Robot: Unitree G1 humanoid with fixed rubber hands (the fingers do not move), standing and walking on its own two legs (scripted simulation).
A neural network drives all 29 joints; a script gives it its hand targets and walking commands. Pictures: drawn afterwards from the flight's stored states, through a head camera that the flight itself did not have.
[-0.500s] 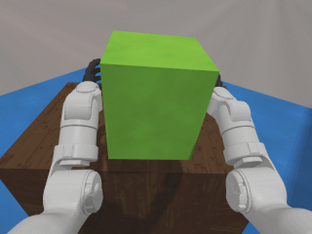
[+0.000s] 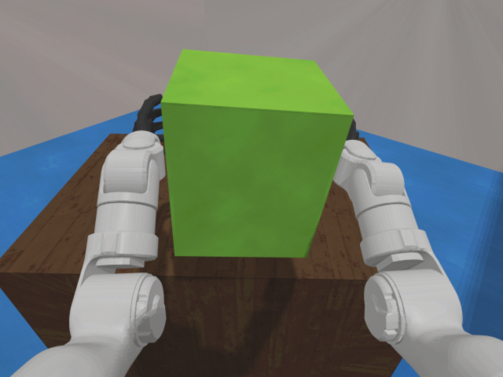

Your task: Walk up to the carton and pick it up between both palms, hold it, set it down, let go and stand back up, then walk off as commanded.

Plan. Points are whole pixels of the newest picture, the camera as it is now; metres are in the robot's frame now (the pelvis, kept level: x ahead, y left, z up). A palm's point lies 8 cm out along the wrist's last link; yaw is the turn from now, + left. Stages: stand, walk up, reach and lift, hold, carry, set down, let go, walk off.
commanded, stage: hold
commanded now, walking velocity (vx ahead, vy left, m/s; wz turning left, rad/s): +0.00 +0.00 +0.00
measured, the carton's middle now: (246, 155) +0.38 +0.01 +0.23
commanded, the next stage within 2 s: none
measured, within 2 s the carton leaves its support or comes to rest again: neither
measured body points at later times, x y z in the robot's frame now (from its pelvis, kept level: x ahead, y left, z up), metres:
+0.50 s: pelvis +0.00 +0.00 +0.00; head -0.08 +0.01 +0.44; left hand +0.38 +0.17 +0.26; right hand +0.39 -0.14 +0.24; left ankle +0.02 +0.13 -0.74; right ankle +0.07 -0.11 -0.74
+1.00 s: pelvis +0.00 +0.00 +0.00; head -0.08 +0.01 +0.44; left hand +0.38 +0.17 +0.26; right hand +0.39 -0.14 +0.24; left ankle +0.02 +0.13 -0.74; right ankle +0.07 -0.11 -0.74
